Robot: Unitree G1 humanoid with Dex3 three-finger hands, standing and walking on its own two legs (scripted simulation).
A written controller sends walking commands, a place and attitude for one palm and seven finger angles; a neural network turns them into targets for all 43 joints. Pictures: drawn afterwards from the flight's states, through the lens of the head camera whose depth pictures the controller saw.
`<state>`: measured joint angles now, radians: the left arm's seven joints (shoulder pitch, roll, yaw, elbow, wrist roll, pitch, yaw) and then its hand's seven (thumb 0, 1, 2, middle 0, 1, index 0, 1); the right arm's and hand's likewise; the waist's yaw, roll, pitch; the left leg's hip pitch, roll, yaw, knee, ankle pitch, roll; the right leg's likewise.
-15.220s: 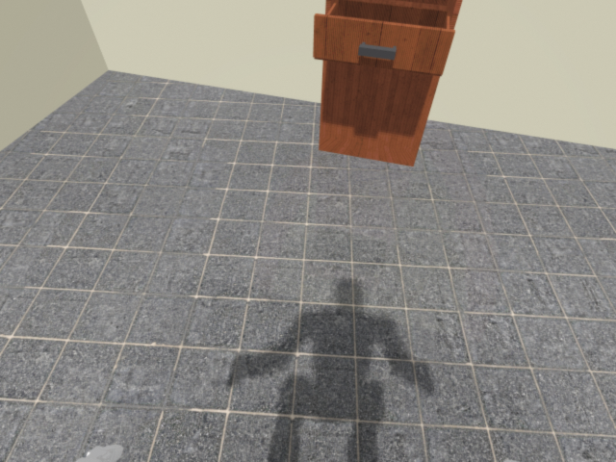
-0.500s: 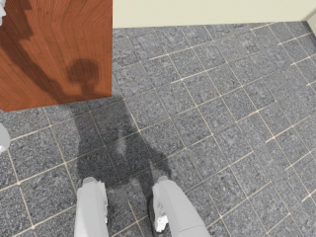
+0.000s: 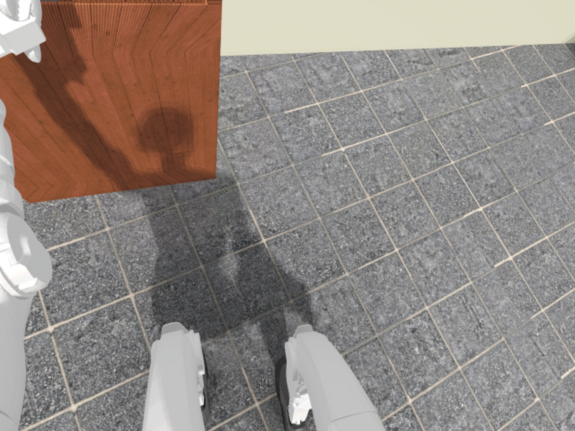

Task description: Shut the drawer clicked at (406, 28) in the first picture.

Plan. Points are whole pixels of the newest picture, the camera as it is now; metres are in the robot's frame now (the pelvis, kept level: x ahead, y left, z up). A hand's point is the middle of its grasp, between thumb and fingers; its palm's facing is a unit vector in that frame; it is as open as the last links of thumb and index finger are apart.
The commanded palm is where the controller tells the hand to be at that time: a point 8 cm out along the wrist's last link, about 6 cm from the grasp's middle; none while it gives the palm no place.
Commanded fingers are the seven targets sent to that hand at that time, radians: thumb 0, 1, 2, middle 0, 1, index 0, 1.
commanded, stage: pull the fist back off the drawer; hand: left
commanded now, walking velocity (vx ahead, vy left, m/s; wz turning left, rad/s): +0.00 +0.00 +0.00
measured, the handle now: out of the picture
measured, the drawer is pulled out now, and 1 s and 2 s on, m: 0.00 0.00 0.00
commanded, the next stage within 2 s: draw the hand back to the body in 0.16 s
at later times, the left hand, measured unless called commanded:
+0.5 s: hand (9, 47) +0.51 +0.24 +0.11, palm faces +0.16 -0.99 -0.04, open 3.3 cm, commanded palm +0.46 +0.27 +0.14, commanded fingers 0.00 0.90 0.90 -1.40 -1.60 -1.40 -1.60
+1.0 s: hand out of the picture +0.36 +0.24 +0.21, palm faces +0.33 -0.90 -0.28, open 3.3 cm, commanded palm +0.31 +0.27 +0.24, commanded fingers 0.00 0.90 0.90 -1.40 -1.60 -1.40 -1.60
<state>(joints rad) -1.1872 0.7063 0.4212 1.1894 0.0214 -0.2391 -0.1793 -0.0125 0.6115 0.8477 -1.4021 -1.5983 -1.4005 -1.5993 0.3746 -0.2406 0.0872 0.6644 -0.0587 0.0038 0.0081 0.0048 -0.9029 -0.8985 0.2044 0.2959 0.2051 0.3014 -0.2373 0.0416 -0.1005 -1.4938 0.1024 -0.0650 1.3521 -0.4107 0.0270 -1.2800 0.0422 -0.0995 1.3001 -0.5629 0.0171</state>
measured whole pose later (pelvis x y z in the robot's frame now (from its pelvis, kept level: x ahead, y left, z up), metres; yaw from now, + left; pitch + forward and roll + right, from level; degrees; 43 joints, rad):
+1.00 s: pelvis +0.07 -0.02 +0.13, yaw +4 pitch +5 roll -1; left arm 0.00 0.33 0.19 0.18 -0.09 -0.07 0.06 0.02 0.89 0.90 -1.40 -1.60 -1.40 -1.60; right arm 0.16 -0.24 0.04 0.55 0.05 0.05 -0.09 0.01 -0.91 -0.90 0.20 0.30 0.20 0.30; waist 0.02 0.04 -0.05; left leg -0.46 0.05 0.04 0.66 -0.28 -0.01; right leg -0.30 0.00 -0.02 0.63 -0.41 0.00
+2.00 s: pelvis +0.07 -0.02 +0.15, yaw +2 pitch +0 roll +0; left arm 0.60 0.37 0.34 -0.47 -0.06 -0.17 0.07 0.01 0.89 0.90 -1.41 -1.60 -1.41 -1.60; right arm 0.16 -0.24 -0.01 0.55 0.00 0.02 -0.07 0.01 -0.90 -0.90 0.20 0.30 0.20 0.30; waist 0.02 0.07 0.02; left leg -0.24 0.05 0.08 0.42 -0.18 -0.01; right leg -0.09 0.00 0.01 0.37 -0.28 0.01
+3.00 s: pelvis -0.11 +0.00 +0.13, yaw +3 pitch +0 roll -2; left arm 0.62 0.41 0.37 -0.62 -0.05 -0.28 0.13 0.01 0.88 0.90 -1.41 -1.60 -1.41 -1.60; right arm 0.17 -0.19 -0.02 0.65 -0.01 -0.08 -0.05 0.01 -0.90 -0.90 0.20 0.30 0.20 0.30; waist 0.05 0.02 0.01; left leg -0.58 0.00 0.02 0.76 -0.29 -0.02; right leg -0.23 0.05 0.02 0.57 -0.35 -0.02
